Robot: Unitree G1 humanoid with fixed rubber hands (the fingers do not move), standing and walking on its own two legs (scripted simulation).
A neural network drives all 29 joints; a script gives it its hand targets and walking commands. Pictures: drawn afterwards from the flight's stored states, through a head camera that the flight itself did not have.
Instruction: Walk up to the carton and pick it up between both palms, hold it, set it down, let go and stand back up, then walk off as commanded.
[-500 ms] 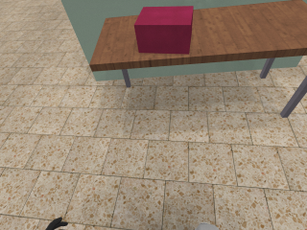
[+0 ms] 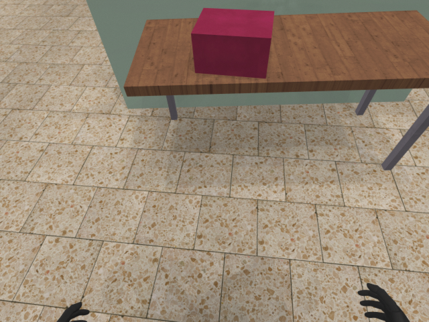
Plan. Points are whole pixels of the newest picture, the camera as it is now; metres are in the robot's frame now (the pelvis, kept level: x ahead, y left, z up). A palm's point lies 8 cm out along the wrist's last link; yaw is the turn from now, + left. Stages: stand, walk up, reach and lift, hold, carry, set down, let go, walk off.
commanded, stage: walk off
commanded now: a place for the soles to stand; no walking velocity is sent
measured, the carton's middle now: (234, 42) +1.08 -0.04 -0.05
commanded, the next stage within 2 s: stand in 0.14 s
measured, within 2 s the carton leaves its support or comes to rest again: neither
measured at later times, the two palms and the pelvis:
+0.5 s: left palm out of the picture +0.10 +0.29 -0.09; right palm out of the picture +0.11 -0.32 -0.08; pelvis +0.00 -0.01 +0.01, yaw +0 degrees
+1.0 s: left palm out of the picture +0.12 +0.28 -0.09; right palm out of the picture +0.10 -0.34 -0.09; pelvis +0.01 -0.03 +0.02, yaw +1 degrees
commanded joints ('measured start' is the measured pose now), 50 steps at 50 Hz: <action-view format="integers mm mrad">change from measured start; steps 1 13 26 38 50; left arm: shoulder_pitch -15 -68 -115 -131 -138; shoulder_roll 187 155 152 153 157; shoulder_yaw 49 14 -4 -3 0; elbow -55 22 110 143 154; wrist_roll -6 10 11 10 10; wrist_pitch -10 3 -6 -4 -2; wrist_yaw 4 -27 -20 -12 -10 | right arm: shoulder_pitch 4 -60 -55 -50 -48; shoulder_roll -206 -198 -191 -188 -184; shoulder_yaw -42 -30 -24 -17 -13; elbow -55 46 161 208 220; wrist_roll -5 24 28 24 25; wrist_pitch -11 -30 -24 -20 -18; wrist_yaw -6 0 -5 -9 -12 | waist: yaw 1 7 -11 -9 -10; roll -30 22 2 -30 -5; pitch -191 -66 -131 -124 -145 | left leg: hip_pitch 66 4 128 128 139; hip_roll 136 145 127 132 138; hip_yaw -118 -161 -120 -116 -108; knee -115 -310 -287 -288 -286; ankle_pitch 276 -19 151 176 218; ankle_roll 62 23 -6 -10 -18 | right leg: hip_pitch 89 100 127 133 158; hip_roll -72 -63 -99 -103 -106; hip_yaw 72 63 88 87 84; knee -50 -177 -268 -291 -287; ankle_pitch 226 68 140 153 220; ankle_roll -89 -51 -44 -43 -46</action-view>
